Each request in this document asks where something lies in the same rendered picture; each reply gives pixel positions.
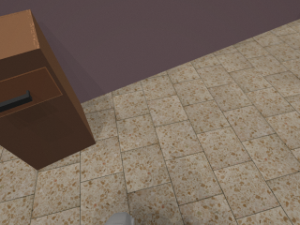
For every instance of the handle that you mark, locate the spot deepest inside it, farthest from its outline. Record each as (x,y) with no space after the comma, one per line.
(15,102)

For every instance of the robot left thigh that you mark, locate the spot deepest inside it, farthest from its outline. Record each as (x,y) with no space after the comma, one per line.
(120,218)

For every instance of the drawer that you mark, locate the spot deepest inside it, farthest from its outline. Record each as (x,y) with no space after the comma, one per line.
(39,82)

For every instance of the cabinet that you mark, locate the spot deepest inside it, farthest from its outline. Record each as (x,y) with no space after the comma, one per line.
(50,130)

